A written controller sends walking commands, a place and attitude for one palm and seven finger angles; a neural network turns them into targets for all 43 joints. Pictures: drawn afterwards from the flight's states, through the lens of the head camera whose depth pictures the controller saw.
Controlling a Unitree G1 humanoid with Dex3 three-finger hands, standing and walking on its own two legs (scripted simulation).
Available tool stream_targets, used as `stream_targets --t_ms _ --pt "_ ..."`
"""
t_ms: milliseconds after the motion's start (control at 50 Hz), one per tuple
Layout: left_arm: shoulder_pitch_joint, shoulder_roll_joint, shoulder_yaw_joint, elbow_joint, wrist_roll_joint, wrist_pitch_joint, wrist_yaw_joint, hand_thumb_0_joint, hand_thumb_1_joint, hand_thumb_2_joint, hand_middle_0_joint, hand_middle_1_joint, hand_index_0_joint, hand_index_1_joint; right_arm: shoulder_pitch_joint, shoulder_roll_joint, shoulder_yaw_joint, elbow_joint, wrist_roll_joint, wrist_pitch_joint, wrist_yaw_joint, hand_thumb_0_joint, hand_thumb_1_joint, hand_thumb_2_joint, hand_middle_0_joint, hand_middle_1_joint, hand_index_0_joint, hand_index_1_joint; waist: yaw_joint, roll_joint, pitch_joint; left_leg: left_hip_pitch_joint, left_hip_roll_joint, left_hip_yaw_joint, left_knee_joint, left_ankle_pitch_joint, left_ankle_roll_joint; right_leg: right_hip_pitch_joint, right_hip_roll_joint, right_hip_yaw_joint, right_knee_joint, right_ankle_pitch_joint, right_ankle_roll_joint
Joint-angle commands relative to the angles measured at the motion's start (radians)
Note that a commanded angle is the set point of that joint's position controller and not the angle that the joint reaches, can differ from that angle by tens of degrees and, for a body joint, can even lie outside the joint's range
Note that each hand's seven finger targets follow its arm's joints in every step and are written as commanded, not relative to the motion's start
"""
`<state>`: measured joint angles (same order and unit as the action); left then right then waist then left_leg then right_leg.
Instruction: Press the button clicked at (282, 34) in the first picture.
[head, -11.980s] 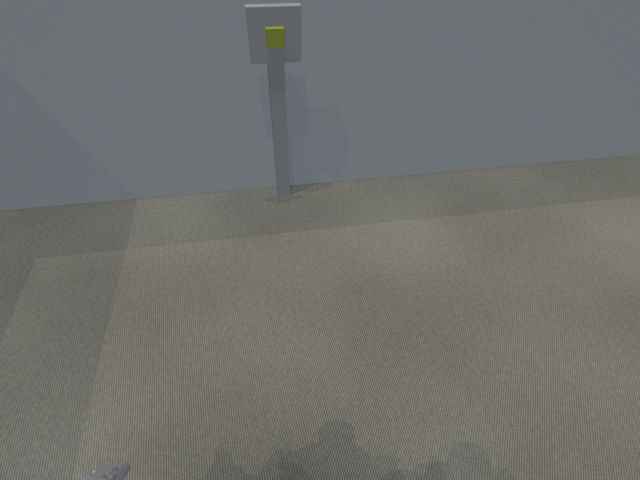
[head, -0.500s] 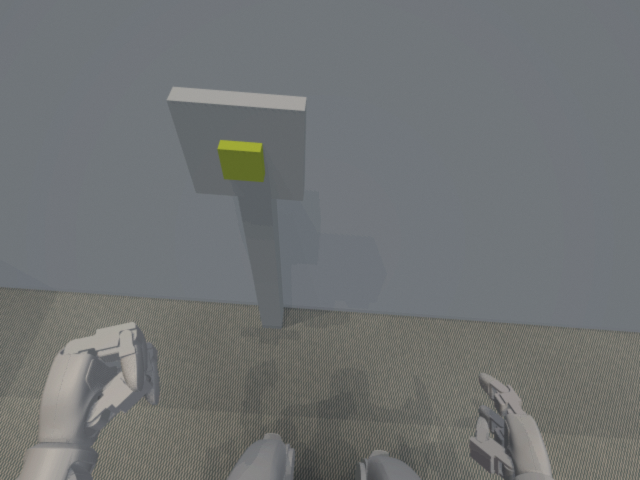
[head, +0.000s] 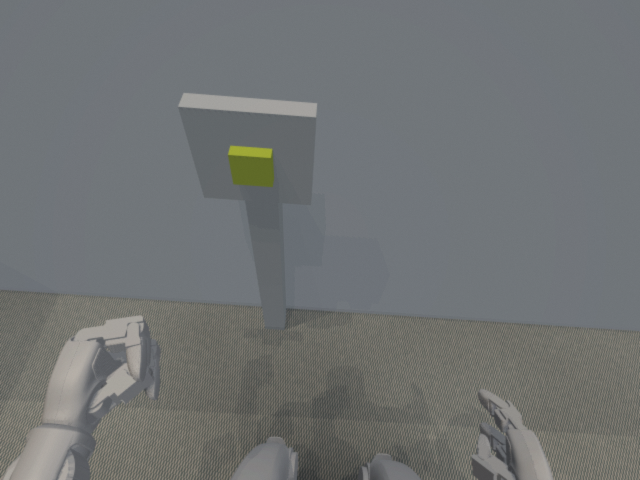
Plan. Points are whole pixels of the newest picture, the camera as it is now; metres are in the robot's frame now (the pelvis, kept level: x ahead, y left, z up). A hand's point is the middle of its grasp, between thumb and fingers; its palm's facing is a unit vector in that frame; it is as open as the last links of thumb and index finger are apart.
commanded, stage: raise the hand and make a fist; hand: left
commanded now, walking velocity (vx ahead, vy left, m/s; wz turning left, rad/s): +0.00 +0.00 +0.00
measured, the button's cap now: (252, 165) +0.53 +0.14 +0.05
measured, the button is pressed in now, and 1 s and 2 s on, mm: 0 0 0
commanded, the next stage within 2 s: aim a knuckle at the button in 0.26 s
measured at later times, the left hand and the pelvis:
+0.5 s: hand (171, 366) +0.23 +0.18 +0.04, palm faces +0.04 -1.00 -0.04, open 3.1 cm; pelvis +0.00 -0.03 -0.01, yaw +1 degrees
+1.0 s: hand (225, 304) +0.31 +0.14 +0.03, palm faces -0.01 -1.00 -0.01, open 3.1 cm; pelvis +0.00 -0.04 -0.01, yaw +0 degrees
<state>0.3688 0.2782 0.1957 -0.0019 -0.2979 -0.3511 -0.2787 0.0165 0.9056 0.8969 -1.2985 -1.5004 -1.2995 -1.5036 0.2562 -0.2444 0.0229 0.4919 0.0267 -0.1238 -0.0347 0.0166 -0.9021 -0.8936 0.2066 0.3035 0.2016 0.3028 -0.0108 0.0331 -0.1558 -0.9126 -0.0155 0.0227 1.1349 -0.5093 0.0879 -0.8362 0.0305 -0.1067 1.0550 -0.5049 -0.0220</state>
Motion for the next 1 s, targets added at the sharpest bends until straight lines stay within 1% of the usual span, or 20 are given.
stream_targets --t_ms 0,40,100,240,280,300,340,380,400,460,500,580,600,680,700,760,800,880,940,980 --pt "-0.015 0.119 0.099 -0.220 -0.025 -0.104 0.029 0.000 0.900 0.900 -1.300 -1.500 -1.300 -1.500 -0.038 -0.146 -0.069 -0.144 -0.003 -0.062 -0.006 0.000 -0.900 -0.900 0.200 0.300 0.200 0.300 0.021 0.055 -0.213 0.285 0.045 -0.162 -0.225 0.341 -0.121 0.037 0.026 0.011 -0.084 0.173 -0.022" --pt "-0.017 0.102 0.080 -0.188 -0.012 -0.115 0.036 0.000 0.900 0.900 -1.300 -1.500 -1.300 -1.500 -0.037 -0.148 -0.068 -0.140 -0.005 -0.058 -0.002 0.000 -0.900 -0.900 0.200 0.300 0.200 0.300 0.009 0.071 -0.180 0.266 0.046 -0.161 -0.222 0.310 -0.121 0.007 0.022 0.010 -0.079 0.156 -0.020" --pt "-0.028 0.095 0.062 -0.139 -0.007 -0.112 0.022 0.000 0.900 0.900 -1.300 -1.500 -1.300 -1.500 -0.035 -0.155 -0.067 -0.143 -0.005 -0.054 0.000 0.000 -0.900 -0.900 0.200 0.300 0.200 0.300 -0.003 0.026 -0.159 0.212 0.038 -0.154 -0.215 0.215 -0.104 0.008 0.023 0.019 -0.086 0.125 -0.019" --pt "-0.044 0.139 0.088 -0.234 -0.023 -0.111 0.001 0.000 0.900 0.900 -1.300 -1.500 -1.300 -1.500 -0.038 -0.146 -0.066 -0.156 0.001 -0.059 -0.009 0.000 -0.900 -0.900 0.200 0.300 0.200 0.300 0.012 0.062 -0.249 0.231 0.025 -0.117 -0.193 0.254 -0.080 0.087 0.018 0.049 -0.111 0.169 -0.019" --pt "-0.036 0.130 0.088 -0.238 -0.022 -0.120 0.016 0.000 0.900 0.900 -1.300 -1.500 -1.300 -1.500 -0.038 -0.140 -0.063 -0.153 0.000 -0.058 -0.010 0.000 -0.900 -0.900 0.200 0.300 0.200 0.300 0.011 0.073 -0.221 0.228 0.027 -0.117 -0.194 0.253 -0.081 0.077 0.019 0.044 -0.109 0.166 -0.020" --pt "-0.041 0.141 0.094 -0.227 -0.019 -0.120 0.023 0.000 0.900 0.900 -1.300 -1.500 -1.300 -1.500 -0.041 -0.141 -0.062 -0.148 -0.003 -0.056 -0.011 0.000 -0.900 -0.900 0.200 0.300 0.200 0.300 0.007 0.049 -0.212 0.213 0.027 -0.118 -0.184 0.251 -0.077 0.073 0.023 0.045 -0.105 0.167 -0.020" --pt "-0.031 0.119 0.086 -0.196 -0.017 -0.122 0.028 0.000 0.900 0.900 -1.300 -1.500 -1.300 -1.500 -0.039 -0.136 -0.061 -0.142 -0.003 -0.053 -0.011 0.000 -0.900 -0.900 0.200 0.300 0.200 0.300 0.002 0.041 -0.194 0.190 0.023 -0.107 -0.173 0.235 -0.073 0.072 0.018 0.051 -0.110 0.163 -0.016" --pt "-0.090 0.111 0.073 -0.158 -0.013 -0.123 0.025 0.000 0.900 0.900 -1.300 -1.500 -1.300 -1.500 -0.038 -0.143 -0.058 -0.131 -0.005 -0.052 -0.013 0.000 -0.900 -0.900 0.200 0.300 0.200 0.300 -0.015 0.033 -0.174 0.160 0.022 -0.106 -0.156 0.207 -0.069 0.050 0.016 0.055 -0.107 0.144 -0.014" --pt "-0.115 0.106 0.064 -0.134 -0.016 -0.120 0.019 0.000 0.900 0.900 -1.300 -1.500 -1.300 -1.500 -0.038 -0.145 -0.056 -0.128 -0.006 -0.052 -0.014 0.000 -0.900 -0.900 0.200 0.300 0.200 0.300 -0.024 0.005 -0.161 0.134 0.021 -0.101 -0.139 0.197 -0.062 0.046 0.017 0.065 -0.108 0.138 -0.011" --pt "-0.204 0.121 0.070 -0.102 -0.019 -0.115 -0.005 0.000 0.900 0.900 -1.300 -1.500 -1.300 -1.500 -0.030 -0.153 -0.055 -0.118 -0.003 -0.054 -0.019 0.000 -0.900 -0.900 0.200 0.300 0.200 0.300 -0.030 0.012 -0.192 0.110 0.018 -0.088 -0.113 0.185 -0.057 0.061 0.007 0.092 -0.117 0.128 -0.007" --pt "-0.245 0.141 0.074 -0.096 -0.022 -0.111 -0.019 0.000 0.900 0.900 -1.300 -1.500 -1.300 -1.500 -0.027 -0.155 -0.054 -0.116 -0.001 -0.056 -0.023 0.000 -0.900 -0.900 0.200 0.300 0.200 0.300 -0.029 0.005 -0.225 0.101 0.018 -0.082 -0.096 0.206 -0.052 0.091 0.007 0.115 -0.116 0.150 -0.005" --pt "-0.280 0.162 0.098 -0.106 -0.026 -0.110 -0.012 0.000 0.900 0.900 -1.300 -1.500 -1.300 -1.500 -0.027 -0.145 -0.052 -0.106 -0.002 -0.058 -0.020 0.000 -0.900 -0.900 0.200 0.300 0.200 0.300 -0.004 0.051 -0.298 0.137 0.018 -0.071 -0.100 0.284 -0.053 0.159 -0.002 0.128 -0.110 0.259 -0.003" --pt "-0.284 0.180 0.115 -0.099 -0.027 -0.109 -0.007 0.000 0.900 0.900 -1.300 -1.500 -1.300 -1.500 -0.024 -0.147 -0.052 -0.104 -0.002 -0.054 -0.019 0.000 -0.900 -0.900 0.200 0.300 0.200 0.300 -0.002 0.028 -0.309 0.130 0.020 -0.071 -0.094 0.299 -0.052 0.174 0.001 0.131 -0.103 0.278 0.000" --pt "-0.303 0.150 0.103 -0.018 -0.013 -0.092 0.021 0.000 0.900 0.900 -1.300 -1.500 -1.300 -1.500 -0.027 -0.142 -0.051 -0.091 -0.002 -0.042 -0.009 0.000 -0.900 -0.900 0.200 0.300 0.200 0.300 -0.001 0.037 -0.265 0.120 0.019 -0.066 -0.106 0.302 -0.056 0.162 -0.004 0.125 -0.102 0.306 0.002" --pt "-0.293 0.144 0.101 0.017 -0.014 -0.082 0.021 0.000 0.900 0.900 -1.300 -1.500 -1.300 -1.500 -0.023 -0.145 -0.052 -0.094 -0.004 -0.036 -0.007 0.000 -0.900 -0.900 0.200 0.300 0.200 0.300 -0.004 -0.011 -0.256 0.101 0.019 -0.068 -0.100 0.307 -0.054 0.173 -0.003 0.129 -0.101 0.322 0.006" --pt "-0.359 0.127 0.081 0.070 -0.001 -0.072 0.027 0.000 0.900 0.900 -1.300 -1.500 -1.300 -1.500 -0.019 -0.149 -0.054 -0.090 -0.001 -0.020 -0.003 0.000 -0.900 -0.900 0.200 0.300 0.200 0.300 -0.018 -0.024 -0.241 0.077 0.018 -0.059 -0.101 0.275 -0.054 0.164 -0.013 0.141 -0.113 0.310 0.013" --pt "-0.440 0.117 0.057 0.069 0.004 -0.083 0.031 0.000 0.900 0.900 -1.300 -1.500 -1.300 -1.500 -0.019 -0.151 -0.056 -0.087 -0.002 -0.019 -0.003 0.000 -0.900 -0.900 0.200 0.300 0.200 0.300 -0.030 -0.017 -0.238 0.084 0.019 -0.063 -0.097 0.263 -0.052 0.143 -0.010 0.140 -0.109 0.282 0.009" --pt "-0.511 0.110 0.040 0.035 0.018 -0.128 0.051 0.000 0.900 0.900 -1.300 -1.500 -1.300 -1.500 -0.009 -0.148 -0.064 -0.073 -0.007 -0.021 -0.002 0.000 -0.900 -0.900 0.200 0.300 0.200 0.300 -0.023 0.014 -0.325 0.144 0.020 -0.060 -0.098 0.312 -0.051 0.150 -0.010 0.132 -0.090 0.342 0.007" --pt "-0.601 0.112 0.029 0.087 0.038 -0.146 0.075 0.000 0.900 0.900 -1.300 -1.500 -1.300 -1.500 -0.004 -0.150 -0.063 -0.048 -0.010 -0.015 0.000 0.000 -0.900 -0.900 0.200 0.300 0.200 0.300 -0.040 -0.001 -0.305 0.133 0.023 -0.064 -0.095 0.289 -0.051 0.113 -0.006 0.126 -0.085 0.307 0.006" --pt "-0.606 0.106 0.032 0.127 0.050 -0.149 0.095 0.000 0.900 0.900 -1.300 -1.500 -1.300 -1.500 -0.006 -0.148 -0.063 -0.044 -0.012 -0.009 0.004 0.000 -0.900 -0.900 0.200 0.300 0.200 0.300 -0.027 0.021 -0.302 0.131 0.019 -0.062 -0.102 0.278 -0.054 0.103 -0.005 0.121 -0.080 0.286 0.001"
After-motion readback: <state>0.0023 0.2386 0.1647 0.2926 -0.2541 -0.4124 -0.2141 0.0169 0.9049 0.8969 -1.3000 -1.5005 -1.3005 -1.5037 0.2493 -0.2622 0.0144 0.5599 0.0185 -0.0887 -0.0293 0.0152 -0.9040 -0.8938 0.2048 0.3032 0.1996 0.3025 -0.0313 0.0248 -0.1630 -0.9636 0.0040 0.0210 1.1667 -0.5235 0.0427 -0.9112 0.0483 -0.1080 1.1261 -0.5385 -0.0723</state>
